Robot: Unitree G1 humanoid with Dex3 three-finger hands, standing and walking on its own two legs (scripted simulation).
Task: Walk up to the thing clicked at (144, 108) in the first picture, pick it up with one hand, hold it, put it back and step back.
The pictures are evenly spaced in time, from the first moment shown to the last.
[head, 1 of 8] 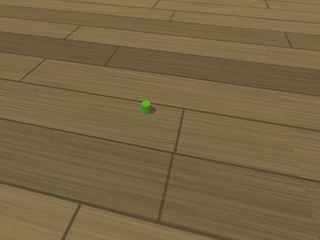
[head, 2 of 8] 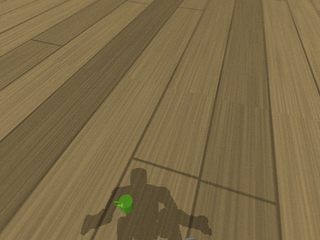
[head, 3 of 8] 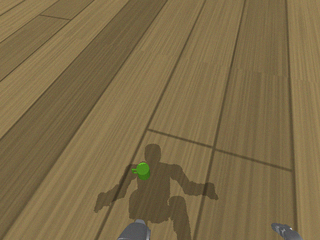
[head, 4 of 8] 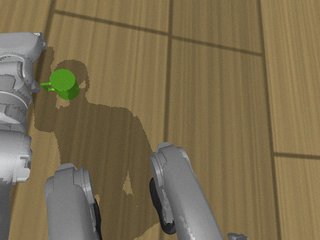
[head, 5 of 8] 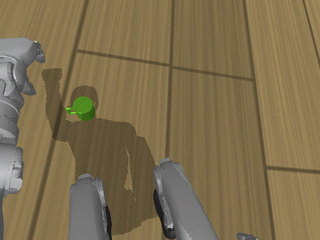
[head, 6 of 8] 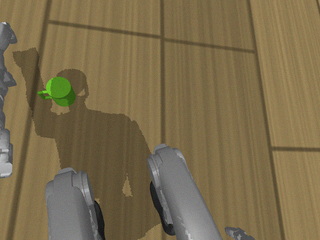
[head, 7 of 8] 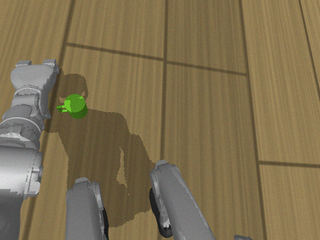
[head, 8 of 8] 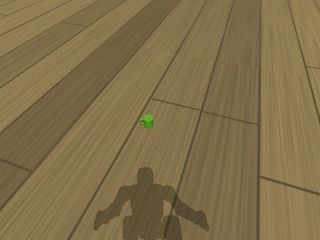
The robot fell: no
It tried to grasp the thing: yes
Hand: left
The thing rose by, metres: 0.01
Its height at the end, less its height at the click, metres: +0.00
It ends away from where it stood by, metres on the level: 0.00
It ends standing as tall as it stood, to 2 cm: yes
